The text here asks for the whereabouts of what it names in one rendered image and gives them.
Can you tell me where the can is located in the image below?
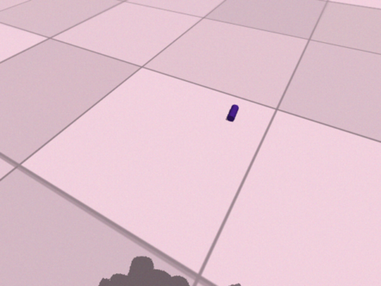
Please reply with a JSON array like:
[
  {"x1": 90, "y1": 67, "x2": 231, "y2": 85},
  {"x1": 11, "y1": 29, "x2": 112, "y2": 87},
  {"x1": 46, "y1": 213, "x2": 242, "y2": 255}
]
[{"x1": 227, "y1": 105, "x2": 239, "y2": 122}]

